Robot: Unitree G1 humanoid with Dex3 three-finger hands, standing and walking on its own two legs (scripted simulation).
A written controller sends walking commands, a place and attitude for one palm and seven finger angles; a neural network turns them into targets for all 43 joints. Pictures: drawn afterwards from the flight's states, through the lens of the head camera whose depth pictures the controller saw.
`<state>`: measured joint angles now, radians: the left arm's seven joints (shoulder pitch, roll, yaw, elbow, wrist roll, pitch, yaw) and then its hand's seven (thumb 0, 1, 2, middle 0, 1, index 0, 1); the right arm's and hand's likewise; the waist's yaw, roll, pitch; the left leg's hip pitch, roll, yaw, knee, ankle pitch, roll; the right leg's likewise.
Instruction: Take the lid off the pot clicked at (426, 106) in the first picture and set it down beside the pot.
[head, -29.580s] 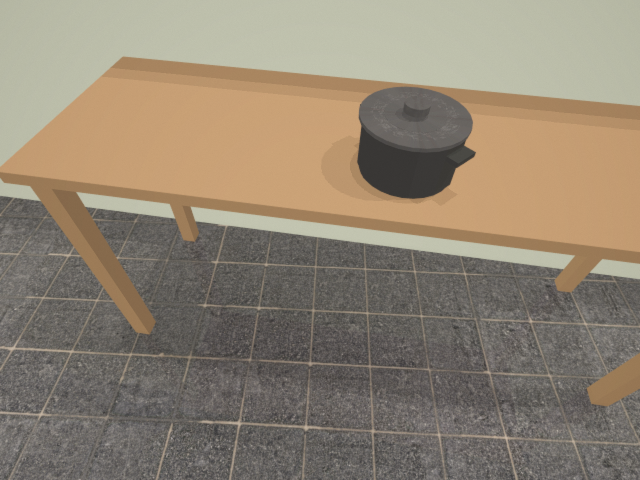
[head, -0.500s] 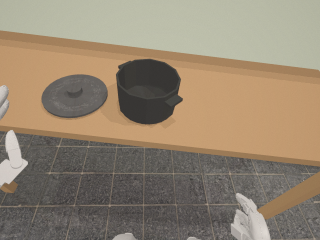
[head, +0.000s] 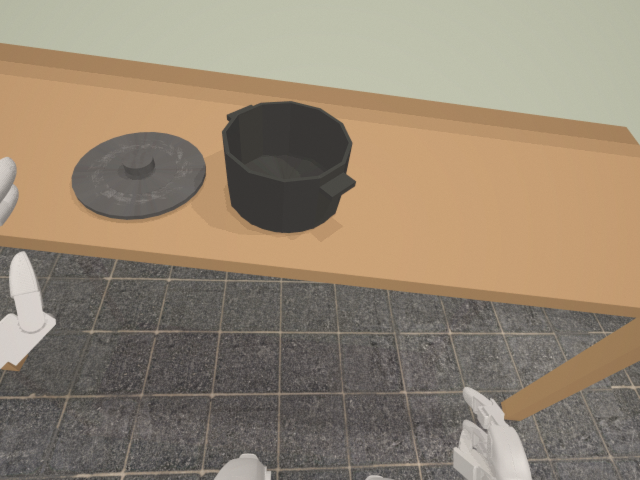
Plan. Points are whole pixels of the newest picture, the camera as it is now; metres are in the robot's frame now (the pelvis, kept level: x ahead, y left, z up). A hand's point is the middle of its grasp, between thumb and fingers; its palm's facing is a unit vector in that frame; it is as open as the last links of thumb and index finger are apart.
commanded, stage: step back with the hand held close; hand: left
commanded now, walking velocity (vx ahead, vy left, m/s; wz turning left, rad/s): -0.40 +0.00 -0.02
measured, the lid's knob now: (138, 162) +0.57 +0.33 +0.02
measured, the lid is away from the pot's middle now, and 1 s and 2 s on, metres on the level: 0.25 0.25 0.25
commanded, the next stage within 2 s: stop stepping back and stand still in 0.58 s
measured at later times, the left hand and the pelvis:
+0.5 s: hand (15, 405) +0.14 +0.22 +0.20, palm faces +0.27 -0.87 -0.41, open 7.4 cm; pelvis -0.06 +0.01 +0.01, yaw -1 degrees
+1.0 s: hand out of the picture +0.02 +0.26 +0.20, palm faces +0.28 -0.83 -0.49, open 7.4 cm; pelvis -0.18 +0.04 +0.00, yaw -2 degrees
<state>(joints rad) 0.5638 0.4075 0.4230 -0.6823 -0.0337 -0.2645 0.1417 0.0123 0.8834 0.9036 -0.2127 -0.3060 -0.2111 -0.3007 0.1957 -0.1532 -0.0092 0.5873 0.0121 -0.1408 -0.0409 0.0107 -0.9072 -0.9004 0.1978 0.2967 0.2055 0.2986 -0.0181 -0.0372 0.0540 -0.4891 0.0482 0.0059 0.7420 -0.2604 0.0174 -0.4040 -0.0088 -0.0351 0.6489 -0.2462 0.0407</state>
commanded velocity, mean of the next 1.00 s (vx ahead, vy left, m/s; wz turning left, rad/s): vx -0.17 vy -0.02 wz -0.01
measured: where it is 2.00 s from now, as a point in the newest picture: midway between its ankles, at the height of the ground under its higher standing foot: outside the picture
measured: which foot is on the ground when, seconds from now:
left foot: down 0.00-0.46, up 0.48-0.62, down 0.64-0.96, up 0.98-1.00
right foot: down 0.00-0.20, up 0.22-0.40, down 0.42-0.64, up 0.66-0.92, down 0.94-1.00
